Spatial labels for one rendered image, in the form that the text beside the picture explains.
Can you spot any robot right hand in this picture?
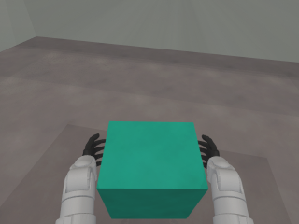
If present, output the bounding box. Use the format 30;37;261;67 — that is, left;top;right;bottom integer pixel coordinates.
198;135;220;169

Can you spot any robot left forearm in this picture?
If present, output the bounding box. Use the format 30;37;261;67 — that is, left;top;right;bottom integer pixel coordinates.
55;155;97;224

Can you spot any robot right forearm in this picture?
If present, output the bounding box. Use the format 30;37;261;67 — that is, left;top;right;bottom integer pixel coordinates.
206;156;254;224

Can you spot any carton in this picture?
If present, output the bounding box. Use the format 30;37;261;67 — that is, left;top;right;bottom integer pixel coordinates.
96;121;208;219

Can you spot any robot left hand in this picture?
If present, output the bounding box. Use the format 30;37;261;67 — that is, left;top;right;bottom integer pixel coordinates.
82;133;106;166

